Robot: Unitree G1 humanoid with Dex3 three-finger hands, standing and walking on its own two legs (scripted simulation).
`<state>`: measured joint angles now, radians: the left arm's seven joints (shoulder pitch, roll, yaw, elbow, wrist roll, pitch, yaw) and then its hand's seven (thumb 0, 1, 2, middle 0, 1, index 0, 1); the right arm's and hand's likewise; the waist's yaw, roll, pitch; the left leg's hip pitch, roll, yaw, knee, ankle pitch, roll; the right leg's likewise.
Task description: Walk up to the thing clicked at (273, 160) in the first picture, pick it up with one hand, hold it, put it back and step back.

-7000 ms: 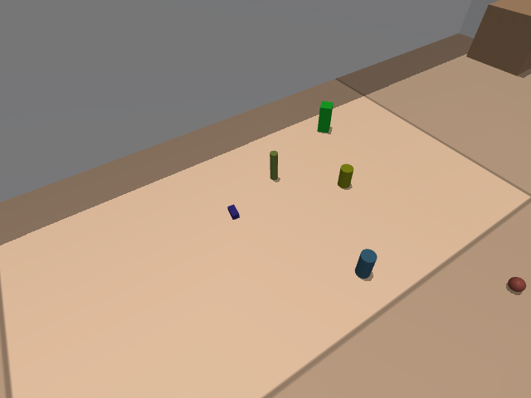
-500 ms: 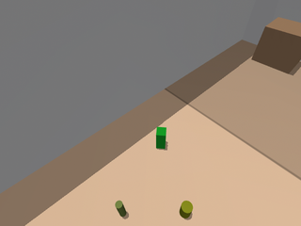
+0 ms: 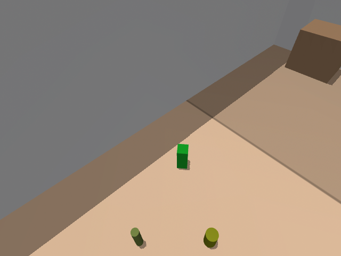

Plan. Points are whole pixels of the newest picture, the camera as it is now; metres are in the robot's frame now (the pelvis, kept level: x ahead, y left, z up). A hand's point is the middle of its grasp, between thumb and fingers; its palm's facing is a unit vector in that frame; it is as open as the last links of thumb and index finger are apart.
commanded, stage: stand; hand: left
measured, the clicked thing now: (137, 237) +0.37 +0.22 -0.70
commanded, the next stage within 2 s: go down in 0.16 s
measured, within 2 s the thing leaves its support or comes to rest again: neither
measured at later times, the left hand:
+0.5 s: hand out of the picture +0.15 +0.26 -0.16, palm faces +0.06 -0.94 -0.32, open 11.0 cm
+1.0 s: hand out of the picture +0.13 +0.28 -0.20, palm faces +0.08 -0.94 -0.32, open 17.3 cm
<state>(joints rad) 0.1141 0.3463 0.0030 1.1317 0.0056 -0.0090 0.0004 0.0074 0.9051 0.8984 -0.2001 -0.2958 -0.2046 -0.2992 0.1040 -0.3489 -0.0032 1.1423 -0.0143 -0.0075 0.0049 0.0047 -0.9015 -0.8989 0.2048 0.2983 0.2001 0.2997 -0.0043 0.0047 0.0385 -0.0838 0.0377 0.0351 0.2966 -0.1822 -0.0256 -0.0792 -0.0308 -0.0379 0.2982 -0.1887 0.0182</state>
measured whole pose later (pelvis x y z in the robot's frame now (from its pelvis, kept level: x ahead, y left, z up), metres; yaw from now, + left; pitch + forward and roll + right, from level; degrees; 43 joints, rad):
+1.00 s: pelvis -0.02 +0.01 -0.08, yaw +0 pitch +14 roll -2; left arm 0.24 0.34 0.23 0.51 0.03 0.20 -0.07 0.00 -0.54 0.03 -0.09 -0.08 -0.09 -0.09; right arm 0.22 -0.24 -0.03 0.59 0.01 -0.13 -0.06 0.01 -0.85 -0.88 0.20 0.30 0.20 0.30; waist -0.03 0.00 -0.11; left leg -0.80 0.05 -0.01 1.04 -0.50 -0.01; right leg -0.75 -0.04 -0.05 0.99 -0.48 0.03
